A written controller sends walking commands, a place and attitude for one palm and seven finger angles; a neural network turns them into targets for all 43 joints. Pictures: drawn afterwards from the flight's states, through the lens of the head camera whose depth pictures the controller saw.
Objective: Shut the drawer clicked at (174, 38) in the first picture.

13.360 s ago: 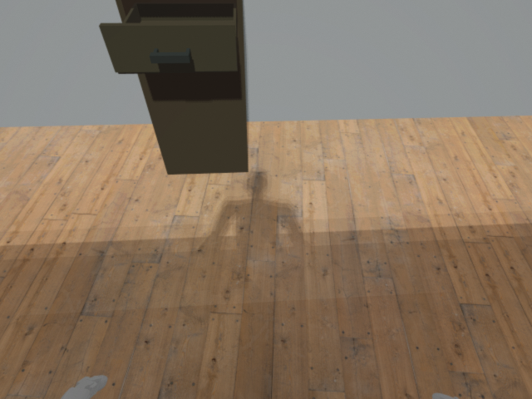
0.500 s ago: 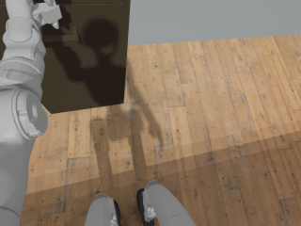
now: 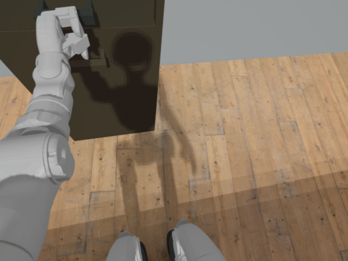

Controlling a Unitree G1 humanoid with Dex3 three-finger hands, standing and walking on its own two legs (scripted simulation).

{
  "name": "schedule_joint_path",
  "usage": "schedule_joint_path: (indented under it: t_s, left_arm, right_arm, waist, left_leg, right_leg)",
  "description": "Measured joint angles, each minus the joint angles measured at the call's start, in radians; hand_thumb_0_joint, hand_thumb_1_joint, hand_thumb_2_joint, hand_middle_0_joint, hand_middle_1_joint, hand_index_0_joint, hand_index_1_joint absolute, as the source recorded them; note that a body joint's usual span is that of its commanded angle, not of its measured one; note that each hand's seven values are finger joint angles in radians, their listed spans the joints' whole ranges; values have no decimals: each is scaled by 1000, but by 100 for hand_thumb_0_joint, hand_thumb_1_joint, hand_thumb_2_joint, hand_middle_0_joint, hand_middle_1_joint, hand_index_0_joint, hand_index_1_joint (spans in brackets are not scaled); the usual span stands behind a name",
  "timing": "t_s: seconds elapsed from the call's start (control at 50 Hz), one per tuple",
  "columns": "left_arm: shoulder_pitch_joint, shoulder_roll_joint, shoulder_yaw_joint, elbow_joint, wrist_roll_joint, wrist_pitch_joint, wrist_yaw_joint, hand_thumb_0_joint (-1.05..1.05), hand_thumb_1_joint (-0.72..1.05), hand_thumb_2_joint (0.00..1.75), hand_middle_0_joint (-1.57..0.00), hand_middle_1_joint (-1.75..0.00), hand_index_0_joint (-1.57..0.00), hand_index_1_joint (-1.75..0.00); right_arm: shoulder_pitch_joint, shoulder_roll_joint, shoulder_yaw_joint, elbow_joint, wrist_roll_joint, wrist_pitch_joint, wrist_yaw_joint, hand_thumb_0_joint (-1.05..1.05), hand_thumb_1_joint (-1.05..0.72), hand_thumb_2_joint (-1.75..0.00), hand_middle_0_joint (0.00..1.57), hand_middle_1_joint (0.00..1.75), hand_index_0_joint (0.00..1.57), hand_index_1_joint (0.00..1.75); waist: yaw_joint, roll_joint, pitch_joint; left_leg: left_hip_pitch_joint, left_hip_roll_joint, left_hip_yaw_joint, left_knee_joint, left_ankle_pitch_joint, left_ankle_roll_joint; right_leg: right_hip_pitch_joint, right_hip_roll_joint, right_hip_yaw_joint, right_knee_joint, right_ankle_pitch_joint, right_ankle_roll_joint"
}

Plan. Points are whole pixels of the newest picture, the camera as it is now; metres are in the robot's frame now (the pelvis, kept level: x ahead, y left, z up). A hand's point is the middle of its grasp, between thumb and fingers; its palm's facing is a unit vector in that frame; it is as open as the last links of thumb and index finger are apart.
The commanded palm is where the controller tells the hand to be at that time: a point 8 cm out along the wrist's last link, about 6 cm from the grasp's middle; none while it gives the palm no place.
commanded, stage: draw the hand back to the body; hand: left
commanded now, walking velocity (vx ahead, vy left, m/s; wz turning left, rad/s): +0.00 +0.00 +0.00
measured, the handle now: (66, 10) +0.66 +0.13 +0.10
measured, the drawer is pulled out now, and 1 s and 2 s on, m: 0.00 0.00 0.00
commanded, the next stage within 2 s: step back with the hand held close in 1.48 s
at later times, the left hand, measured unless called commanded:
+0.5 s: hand (43, 70) +0.46 +0.15 +0.14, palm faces +0.02 -1.00 -0.02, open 3.3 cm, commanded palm +0.42 +0.19 +0.15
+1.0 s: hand out of the picture +0.27 +0.20 +0.20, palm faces +0.24 -0.94 -0.25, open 3.3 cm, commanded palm +0.22 +0.25 +0.21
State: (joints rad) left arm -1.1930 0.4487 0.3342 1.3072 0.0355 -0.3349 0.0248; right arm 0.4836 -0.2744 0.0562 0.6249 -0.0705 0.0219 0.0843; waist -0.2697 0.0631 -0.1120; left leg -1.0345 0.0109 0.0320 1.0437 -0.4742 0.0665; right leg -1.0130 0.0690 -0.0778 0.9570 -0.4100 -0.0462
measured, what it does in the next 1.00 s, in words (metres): rises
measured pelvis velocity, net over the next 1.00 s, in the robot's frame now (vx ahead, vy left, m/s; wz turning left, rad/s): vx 0.00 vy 0.00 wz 0.02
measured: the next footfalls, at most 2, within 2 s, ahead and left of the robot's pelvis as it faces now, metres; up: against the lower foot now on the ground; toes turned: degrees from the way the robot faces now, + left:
none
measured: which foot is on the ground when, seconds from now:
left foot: down 0.00-1.00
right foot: down 0.00-1.00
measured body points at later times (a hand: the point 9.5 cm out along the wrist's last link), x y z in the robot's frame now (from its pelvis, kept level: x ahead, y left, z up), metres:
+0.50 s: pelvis +0.04 -0.01 +0.04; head +0.10 -0.02 +0.49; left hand +0.45 +0.20 +0.14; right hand +0.12 -0.27 -0.07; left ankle +0.00 +0.08 -0.66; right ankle +0.01 -0.10 -0.66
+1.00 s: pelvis +0.00 +0.00 +0.08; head -0.01 -0.02 +0.52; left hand +0.25 +0.25 +0.21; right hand +0.21 -0.20 -0.01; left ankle +0.00 +0.08 -0.66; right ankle +0.01 -0.10 -0.66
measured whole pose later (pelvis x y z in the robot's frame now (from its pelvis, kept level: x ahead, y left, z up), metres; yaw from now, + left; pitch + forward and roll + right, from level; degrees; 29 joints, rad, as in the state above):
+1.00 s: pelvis +0.00 +0.00 +0.08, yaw +1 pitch -3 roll -1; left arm 0.11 0.30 0.10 -0.08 -0.09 -0.05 0.06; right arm 0.16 -0.22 0.08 0.58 0.03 0.02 -0.06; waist 0.05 0.06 0.00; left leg -0.15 -0.04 0.02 0.46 -0.26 0.05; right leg -0.16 0.05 -0.03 0.44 -0.23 -0.04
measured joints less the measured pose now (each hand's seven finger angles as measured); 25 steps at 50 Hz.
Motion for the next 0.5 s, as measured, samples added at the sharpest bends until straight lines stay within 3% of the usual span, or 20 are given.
schedule_joint_path:
  t_s: [0.12, 0.2, 0.28, 0.38, 0.5]
  left_arm:
    - [54, -37, -8, -41, -15, -19, 1, 2, 84, 89, -140, -160, -140, -160]
    - [138, -57, 23, -123, -31, -18, -17, 2, 85, 89, -140, -160, -140, -160]
    - [325, -85, 18, -296, -72, -5, -49, 2, 87, 90, -140, -160, -139, -160]
    - [548, -135, -33, -495, -158, 44, -109, 2, 89, 90, -140, -160, -139, -160]
    - [705, -175, -110, -657, -214, 91, -156, 2, 89, 90, -140, -160, -140, -160]
  right_arm:
    - [-15, 1, -15, -1, 4, 13, 0, 0, -91, -90, 20, 30, 21, 29]
    - [-21, 1, -24, -16, 13, 33, -3, 0, -91, -90, 20, 30, 20, 29]
    - [-11, 3, -37, -46, 36, 49, -3, 0, -91, -90, 20, 30, 20, 29]
    - [-22, 4, -39, -59, 77, 45, -7, 1, -91, -90, 20, 30, 20, 29]
    - [-112, -11, -47, -61, 104, 20, -36, 1, -91, -90, 20, 30, 20, 29]
  waist:
    - [24, -3, -7]
    - [45, -7, -10]
    - [90, -8, -22]
    - [159, -17, -32]
    - [203, -16, -27]
  left_leg:
    - [43, -2, 1, -25, -9, -6]
    - [92, 2, 14, -57, -11, -10]
    - [185, -1, 26, -123, 11, -13]
    - [336, -10, 19, -211, 44, -16]
    - [460, -15, -11, -263, 24, -26]
  right_leg:
    - [38, 0, 4, -15, -13, -4]
    - [77, 6, 20, -38, -15, -7]
    - [161, 13, 49, -96, 0, -7]
    - [312, 16, 68, -187, 20, -9]
    - [437, 13, 44, -228, 15, -13]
